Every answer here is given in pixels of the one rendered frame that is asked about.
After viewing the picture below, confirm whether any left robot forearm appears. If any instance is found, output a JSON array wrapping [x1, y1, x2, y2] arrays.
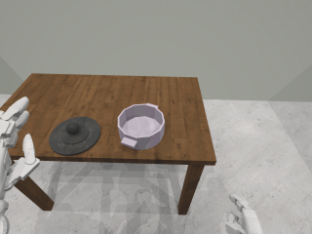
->
[[0, 200, 10, 234]]

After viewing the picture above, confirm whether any knob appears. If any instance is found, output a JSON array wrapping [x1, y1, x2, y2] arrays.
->
[[65, 122, 80, 135]]

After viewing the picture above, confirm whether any left robot hand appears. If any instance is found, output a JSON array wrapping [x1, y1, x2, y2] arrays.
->
[[0, 97, 40, 200]]

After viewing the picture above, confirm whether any lid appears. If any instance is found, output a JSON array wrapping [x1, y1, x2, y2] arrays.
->
[[49, 116, 100, 156]]

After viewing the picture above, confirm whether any right robot hand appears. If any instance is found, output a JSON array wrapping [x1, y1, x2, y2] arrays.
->
[[225, 193, 264, 234]]

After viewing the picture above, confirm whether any pot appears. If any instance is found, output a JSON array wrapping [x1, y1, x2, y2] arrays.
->
[[117, 103, 165, 150]]

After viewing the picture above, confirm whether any table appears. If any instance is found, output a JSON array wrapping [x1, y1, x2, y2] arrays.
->
[[0, 73, 216, 215]]

